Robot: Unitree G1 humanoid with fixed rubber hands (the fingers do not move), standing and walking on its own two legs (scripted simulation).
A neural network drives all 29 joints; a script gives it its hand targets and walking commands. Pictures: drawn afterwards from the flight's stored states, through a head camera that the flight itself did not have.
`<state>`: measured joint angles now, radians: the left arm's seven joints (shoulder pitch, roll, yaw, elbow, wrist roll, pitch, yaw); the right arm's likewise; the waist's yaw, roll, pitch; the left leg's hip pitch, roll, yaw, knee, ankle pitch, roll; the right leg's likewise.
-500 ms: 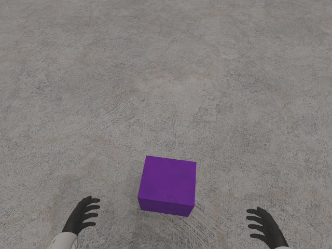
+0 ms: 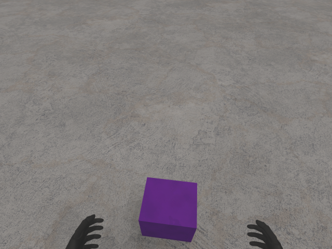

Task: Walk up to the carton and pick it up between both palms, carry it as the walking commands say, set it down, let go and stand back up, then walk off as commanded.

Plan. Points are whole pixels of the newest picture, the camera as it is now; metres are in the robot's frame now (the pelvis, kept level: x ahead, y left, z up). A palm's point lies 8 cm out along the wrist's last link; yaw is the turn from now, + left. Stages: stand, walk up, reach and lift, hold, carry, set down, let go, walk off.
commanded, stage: let go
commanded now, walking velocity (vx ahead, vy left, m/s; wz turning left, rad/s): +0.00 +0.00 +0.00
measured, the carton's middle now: (169, 209) +0.47 +0.00 -0.65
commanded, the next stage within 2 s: stand in 0.02 s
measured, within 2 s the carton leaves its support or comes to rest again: neither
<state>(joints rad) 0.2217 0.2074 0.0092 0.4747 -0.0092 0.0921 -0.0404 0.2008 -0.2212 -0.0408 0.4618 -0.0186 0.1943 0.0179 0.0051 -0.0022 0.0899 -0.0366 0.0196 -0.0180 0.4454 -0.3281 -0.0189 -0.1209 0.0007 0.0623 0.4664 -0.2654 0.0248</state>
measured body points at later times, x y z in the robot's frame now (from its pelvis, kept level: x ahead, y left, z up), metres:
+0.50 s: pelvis +0.06 +0.00 -0.01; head +0.06 -0.01 +0.44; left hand +0.12 +0.26 -0.14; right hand +0.10 -0.27 -0.14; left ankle -0.05 +0.13 -0.73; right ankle +0.00 -0.14 -0.74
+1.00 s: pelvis +0.04 -0.01 -0.01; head +0.04 -0.02 +0.44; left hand +0.04 +0.24 -0.16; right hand +0.00 -0.25 -0.17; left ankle -0.05 +0.13 -0.74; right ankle +0.00 -0.14 -0.74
